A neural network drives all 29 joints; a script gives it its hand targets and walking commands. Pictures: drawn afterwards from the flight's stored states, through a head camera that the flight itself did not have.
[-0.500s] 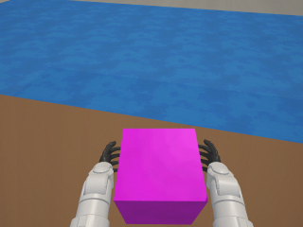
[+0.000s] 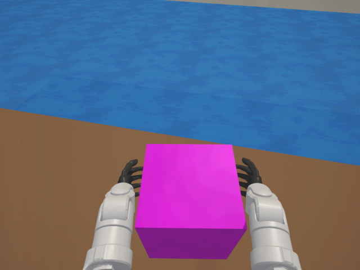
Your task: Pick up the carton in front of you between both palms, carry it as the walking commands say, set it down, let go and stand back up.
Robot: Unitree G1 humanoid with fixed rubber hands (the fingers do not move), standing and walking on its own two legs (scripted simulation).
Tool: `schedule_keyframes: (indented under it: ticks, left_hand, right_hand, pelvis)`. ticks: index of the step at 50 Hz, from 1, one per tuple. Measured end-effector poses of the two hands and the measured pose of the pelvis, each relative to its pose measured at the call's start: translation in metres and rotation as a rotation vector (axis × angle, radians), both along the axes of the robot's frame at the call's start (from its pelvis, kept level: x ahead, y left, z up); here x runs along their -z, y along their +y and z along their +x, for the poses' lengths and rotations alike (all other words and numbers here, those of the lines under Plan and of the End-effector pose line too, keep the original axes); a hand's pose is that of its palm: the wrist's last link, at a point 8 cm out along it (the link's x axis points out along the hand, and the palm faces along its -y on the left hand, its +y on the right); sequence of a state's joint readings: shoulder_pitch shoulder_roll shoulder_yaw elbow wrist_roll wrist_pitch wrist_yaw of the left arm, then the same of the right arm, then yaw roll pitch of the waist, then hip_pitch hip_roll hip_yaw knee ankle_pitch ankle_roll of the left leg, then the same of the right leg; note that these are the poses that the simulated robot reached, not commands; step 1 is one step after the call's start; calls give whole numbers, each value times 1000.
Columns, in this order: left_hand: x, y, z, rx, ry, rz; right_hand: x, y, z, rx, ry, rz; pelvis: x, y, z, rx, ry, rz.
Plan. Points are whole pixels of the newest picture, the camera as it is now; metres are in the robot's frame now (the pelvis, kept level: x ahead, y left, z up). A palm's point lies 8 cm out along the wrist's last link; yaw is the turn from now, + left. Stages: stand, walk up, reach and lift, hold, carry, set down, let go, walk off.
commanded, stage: reach and lift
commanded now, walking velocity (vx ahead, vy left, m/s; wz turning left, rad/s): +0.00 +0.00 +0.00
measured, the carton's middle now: (188, 204) +0.30 +0.00 -0.05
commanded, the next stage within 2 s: hold in 0.46 s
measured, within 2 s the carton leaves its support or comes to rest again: neither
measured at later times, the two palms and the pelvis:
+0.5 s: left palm (125, 186) +0.30 +0.15 +0.04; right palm (255, 186) +0.30 -0.15 +0.05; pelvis +0.01 +0.00 +0.00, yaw +0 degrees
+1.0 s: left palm (123, 184) +0.29 +0.15 +0.05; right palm (257, 185) +0.29 -0.15 +0.06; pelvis +0.00 +0.00 +0.00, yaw +0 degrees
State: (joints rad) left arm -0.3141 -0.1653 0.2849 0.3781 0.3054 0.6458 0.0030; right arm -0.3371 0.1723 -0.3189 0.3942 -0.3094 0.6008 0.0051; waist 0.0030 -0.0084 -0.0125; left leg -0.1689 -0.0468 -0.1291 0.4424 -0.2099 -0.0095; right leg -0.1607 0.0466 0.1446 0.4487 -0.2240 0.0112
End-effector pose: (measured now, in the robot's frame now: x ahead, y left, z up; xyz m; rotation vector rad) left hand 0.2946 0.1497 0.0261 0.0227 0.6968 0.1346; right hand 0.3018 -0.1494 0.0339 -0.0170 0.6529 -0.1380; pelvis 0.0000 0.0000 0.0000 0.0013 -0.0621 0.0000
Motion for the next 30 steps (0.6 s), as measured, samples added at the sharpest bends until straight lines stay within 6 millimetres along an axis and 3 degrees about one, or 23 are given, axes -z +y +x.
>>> schedule_keyframes:
  ticks: [23, 30]
  left_hand:
    - [-10, -2, 2, 13, 3, 18]
    - [-24, -2, -1, 11, -31, 16]
  right_hand:
    - [-10, -2, 2, -14, 7, -18]
    - [-23, -2, -2, -10, -27, -14]
  pelvis:
    - [-5, -1, 14, -2, -20, 1]
    - [-6, -2, 13, -3, -34, 0]
